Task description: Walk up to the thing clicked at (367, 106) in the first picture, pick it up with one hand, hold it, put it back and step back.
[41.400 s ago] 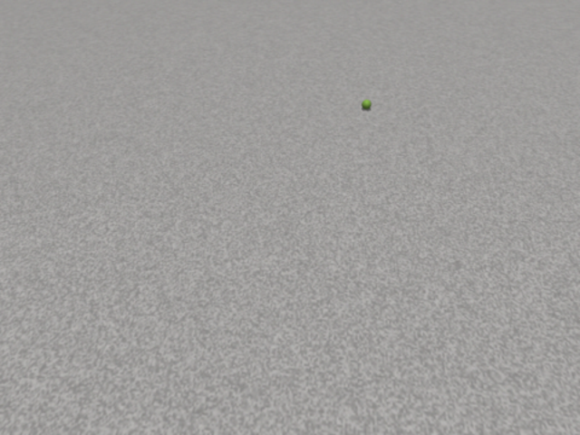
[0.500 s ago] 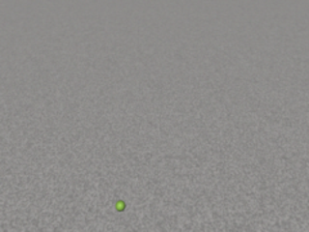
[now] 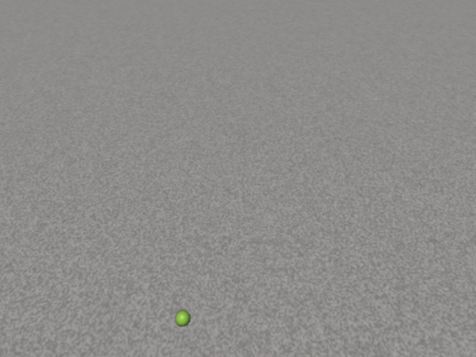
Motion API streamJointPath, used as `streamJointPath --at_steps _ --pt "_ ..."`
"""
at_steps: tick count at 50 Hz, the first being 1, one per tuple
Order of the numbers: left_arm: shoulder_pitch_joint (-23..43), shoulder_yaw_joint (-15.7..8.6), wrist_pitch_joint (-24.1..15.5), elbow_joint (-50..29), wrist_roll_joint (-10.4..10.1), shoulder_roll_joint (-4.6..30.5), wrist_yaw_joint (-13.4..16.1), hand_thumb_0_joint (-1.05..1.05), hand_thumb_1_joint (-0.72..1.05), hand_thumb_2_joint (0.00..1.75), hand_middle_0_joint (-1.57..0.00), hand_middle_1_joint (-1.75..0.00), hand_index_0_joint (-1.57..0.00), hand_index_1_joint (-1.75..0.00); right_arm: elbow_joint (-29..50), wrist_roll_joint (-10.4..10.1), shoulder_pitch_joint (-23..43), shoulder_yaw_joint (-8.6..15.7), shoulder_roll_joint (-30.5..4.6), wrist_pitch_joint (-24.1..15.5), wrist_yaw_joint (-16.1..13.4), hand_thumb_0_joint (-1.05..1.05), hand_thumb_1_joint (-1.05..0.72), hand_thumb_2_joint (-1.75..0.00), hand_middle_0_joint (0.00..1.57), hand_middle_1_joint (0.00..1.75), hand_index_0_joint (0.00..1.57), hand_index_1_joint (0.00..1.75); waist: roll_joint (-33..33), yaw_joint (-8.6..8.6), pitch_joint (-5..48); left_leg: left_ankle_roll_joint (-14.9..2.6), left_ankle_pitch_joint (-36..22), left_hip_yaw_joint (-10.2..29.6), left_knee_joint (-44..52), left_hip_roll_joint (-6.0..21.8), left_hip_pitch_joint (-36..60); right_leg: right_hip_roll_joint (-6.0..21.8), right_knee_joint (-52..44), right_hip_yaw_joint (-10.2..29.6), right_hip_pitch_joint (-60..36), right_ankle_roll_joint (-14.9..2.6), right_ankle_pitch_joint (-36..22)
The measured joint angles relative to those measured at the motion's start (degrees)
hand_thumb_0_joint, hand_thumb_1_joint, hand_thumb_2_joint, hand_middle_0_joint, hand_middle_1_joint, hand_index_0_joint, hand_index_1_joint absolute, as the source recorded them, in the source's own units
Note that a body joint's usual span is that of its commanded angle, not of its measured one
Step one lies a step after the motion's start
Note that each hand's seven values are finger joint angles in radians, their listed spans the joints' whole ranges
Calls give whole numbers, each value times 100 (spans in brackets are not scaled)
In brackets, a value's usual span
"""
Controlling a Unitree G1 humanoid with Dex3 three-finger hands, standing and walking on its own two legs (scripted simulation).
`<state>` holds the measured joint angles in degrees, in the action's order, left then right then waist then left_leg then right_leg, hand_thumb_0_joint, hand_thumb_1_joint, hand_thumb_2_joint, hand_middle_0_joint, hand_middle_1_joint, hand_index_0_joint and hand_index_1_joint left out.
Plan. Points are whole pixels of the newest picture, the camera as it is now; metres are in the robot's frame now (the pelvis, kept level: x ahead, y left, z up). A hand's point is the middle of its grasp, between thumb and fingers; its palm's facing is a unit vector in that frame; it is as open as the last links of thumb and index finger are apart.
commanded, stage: stand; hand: left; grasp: from above
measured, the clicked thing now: (182, 317) +0.42 +0.25 -0.75
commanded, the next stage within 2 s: step back in 1.28 s
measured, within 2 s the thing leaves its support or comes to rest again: neither
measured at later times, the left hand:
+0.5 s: hand out of the picture +0.08 +0.24 -0.16, palm faces +0.02 -0.94 -0.33, open 7.4 cm
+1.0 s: hand out of the picture +0.08 +0.24 -0.16, palm faces +0.01 -0.94 -0.34, open 7.4 cm
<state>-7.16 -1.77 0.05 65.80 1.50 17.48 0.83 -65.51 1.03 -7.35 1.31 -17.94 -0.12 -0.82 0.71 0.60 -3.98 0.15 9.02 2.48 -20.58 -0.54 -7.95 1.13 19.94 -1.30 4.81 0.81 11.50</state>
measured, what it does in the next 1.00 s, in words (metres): stands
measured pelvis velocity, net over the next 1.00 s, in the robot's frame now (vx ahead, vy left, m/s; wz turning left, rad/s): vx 0.02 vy -0.01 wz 0.00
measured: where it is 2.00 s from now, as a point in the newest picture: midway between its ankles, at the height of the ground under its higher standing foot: outside the picture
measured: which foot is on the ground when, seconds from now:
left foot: down 0.00-1.00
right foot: down 0.00-1.00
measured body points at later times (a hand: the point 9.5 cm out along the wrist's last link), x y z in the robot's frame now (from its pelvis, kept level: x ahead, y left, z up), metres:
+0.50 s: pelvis +0.01 -0.01 +0.00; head +0.02 -0.01 +0.45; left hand +0.08 +0.29 -0.13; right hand +0.08 -0.30 -0.14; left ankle +0.03 +0.12 -0.75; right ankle +0.00 -0.13 -0.75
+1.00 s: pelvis +0.02 -0.01 +0.00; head +0.03 -0.02 +0.45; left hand +0.08 +0.28 -0.13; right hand +0.09 -0.31 -0.14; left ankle +0.03 +0.12 -0.75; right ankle +0.00 -0.13 -0.75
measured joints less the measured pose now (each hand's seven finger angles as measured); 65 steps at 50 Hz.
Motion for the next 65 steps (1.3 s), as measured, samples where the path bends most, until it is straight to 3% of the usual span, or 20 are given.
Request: streamJointPath --at_steps 65 --pt "100 11 -36 -112 -97 110 -93 1 91 89 -20 -30 -20 -30 51 -51 125 -102 -170 -28 50 0 -90 -90 20 30 20 30 18 -34 54 103 53 48 124 99 37 -99 -106 -46 -34 -110 69"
